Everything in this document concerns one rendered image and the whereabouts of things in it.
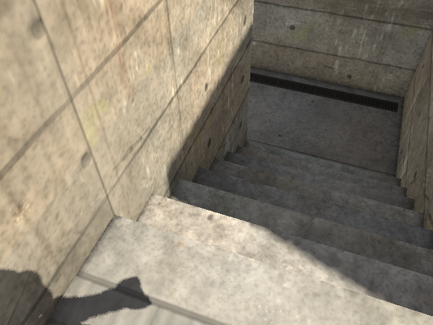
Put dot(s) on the stairs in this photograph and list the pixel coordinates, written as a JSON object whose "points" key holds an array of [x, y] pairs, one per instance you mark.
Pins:
{"points": [[339, 224]]}

